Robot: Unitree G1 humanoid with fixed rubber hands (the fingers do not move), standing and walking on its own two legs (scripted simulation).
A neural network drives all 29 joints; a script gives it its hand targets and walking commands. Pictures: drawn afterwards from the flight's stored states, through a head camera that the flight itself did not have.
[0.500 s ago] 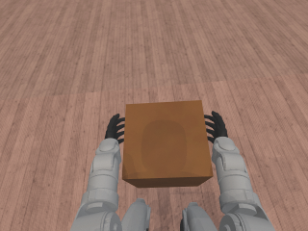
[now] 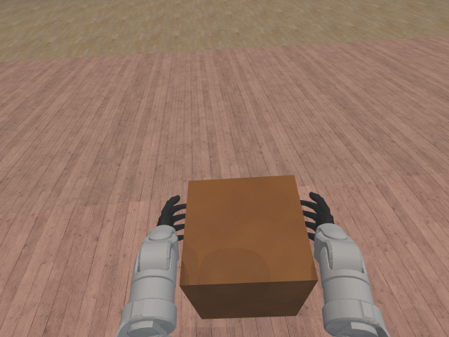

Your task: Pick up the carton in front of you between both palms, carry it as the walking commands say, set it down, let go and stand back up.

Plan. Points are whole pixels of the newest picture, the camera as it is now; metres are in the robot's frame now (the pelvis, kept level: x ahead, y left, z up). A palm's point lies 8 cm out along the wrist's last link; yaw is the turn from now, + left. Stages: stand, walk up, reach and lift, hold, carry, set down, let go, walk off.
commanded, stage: reach and lift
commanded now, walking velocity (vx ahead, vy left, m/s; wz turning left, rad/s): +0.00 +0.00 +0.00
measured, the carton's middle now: (245, 251) +0.29 +0.00 -0.05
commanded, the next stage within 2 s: hold in 0.96 s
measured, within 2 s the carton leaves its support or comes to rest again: neither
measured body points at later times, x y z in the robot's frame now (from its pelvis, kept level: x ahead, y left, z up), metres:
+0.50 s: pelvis +0.00 +0.00 +0.00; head -0.02 +0.00 +0.45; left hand +0.31 +0.15 +0.02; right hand +0.32 -0.15 +0.03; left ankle +0.03 +0.12 -0.74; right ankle +0.02 -0.13 -0.74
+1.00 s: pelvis +0.01 +0.00 +0.01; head -0.03 +0.01 +0.46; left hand +0.31 +0.15 +0.04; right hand +0.31 -0.15 +0.05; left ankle +0.03 +0.12 -0.74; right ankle +0.02 -0.13 -0.74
